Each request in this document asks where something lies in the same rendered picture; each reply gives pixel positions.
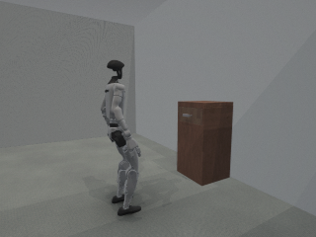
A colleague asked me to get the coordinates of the drawer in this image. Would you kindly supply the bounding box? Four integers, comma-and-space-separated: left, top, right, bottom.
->
179, 106, 203, 125

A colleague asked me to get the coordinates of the left robot upper arm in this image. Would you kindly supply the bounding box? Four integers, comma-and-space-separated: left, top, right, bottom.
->
100, 94, 106, 113

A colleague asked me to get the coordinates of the right robot upper arm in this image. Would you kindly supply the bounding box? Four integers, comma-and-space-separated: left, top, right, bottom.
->
111, 83, 125, 115

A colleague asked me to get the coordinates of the robot right hand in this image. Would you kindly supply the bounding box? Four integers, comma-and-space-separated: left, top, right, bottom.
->
125, 138, 141, 161

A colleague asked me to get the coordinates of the humanoid robot head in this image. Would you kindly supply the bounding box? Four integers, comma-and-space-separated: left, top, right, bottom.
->
107, 60, 124, 85

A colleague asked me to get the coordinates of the robot right forearm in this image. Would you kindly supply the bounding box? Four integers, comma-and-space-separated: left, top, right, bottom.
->
114, 107, 132, 140

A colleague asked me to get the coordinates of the robot left forearm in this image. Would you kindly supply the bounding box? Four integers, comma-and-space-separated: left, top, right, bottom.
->
102, 112, 112, 127

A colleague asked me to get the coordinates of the robot left shin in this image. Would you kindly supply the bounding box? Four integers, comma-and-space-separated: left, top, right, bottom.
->
117, 163, 130, 198

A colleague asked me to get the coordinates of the cabinet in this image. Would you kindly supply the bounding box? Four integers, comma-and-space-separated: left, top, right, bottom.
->
177, 101, 233, 186

